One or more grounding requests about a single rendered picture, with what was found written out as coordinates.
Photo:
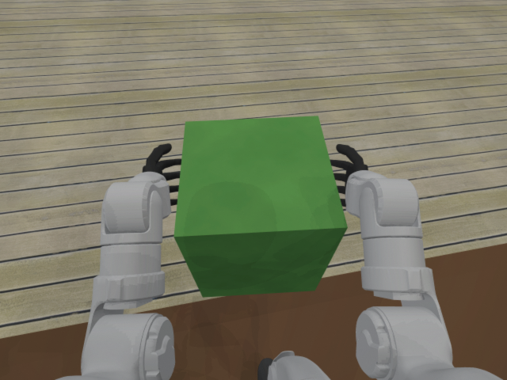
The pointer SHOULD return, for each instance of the robot left hand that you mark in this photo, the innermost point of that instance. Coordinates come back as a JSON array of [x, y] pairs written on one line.
[[154, 165]]

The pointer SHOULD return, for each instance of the robot right shin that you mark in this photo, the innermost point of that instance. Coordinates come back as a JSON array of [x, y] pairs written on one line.
[[282, 354]]

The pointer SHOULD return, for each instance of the carton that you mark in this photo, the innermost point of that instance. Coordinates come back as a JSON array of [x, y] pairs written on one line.
[[258, 210]]

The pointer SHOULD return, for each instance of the robot left upper arm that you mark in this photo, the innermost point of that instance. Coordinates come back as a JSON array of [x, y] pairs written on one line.
[[136, 346]]

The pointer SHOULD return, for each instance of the robot right hand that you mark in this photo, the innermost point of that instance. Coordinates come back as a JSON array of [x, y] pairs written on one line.
[[356, 165]]

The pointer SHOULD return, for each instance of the right robot foot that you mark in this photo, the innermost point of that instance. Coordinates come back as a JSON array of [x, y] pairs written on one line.
[[263, 369]]

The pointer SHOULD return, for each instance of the robot right upper arm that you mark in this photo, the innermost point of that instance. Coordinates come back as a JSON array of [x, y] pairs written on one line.
[[407, 343]]

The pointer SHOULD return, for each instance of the robot right forearm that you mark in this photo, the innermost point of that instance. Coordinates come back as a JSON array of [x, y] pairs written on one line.
[[390, 226]]

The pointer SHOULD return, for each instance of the robot left forearm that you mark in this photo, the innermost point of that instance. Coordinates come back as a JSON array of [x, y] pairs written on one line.
[[130, 264]]

